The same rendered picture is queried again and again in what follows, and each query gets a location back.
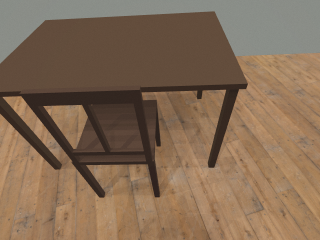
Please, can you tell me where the chair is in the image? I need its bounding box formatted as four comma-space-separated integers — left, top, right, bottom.
20, 85, 161, 198

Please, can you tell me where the table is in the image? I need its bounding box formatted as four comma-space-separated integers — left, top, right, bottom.
0, 11, 248, 170

